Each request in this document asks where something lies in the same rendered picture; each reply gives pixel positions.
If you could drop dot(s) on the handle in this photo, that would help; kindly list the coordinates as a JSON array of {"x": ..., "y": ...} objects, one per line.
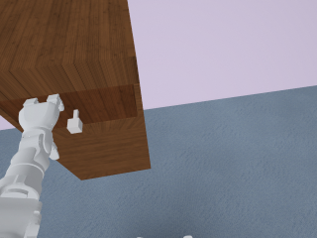
[{"x": 74, "y": 125}]

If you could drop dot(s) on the drawer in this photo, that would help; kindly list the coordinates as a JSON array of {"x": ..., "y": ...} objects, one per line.
[{"x": 93, "y": 105}]

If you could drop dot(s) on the robot left upper arm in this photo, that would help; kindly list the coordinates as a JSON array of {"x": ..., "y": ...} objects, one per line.
[{"x": 20, "y": 217}]

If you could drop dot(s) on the cabinet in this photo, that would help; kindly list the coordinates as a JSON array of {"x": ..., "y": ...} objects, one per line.
[{"x": 58, "y": 46}]

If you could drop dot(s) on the left robot hand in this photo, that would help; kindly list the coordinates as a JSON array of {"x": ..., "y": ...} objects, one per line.
[{"x": 45, "y": 114}]

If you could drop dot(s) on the robot left forearm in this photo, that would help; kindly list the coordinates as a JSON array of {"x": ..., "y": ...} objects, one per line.
[{"x": 24, "y": 176}]

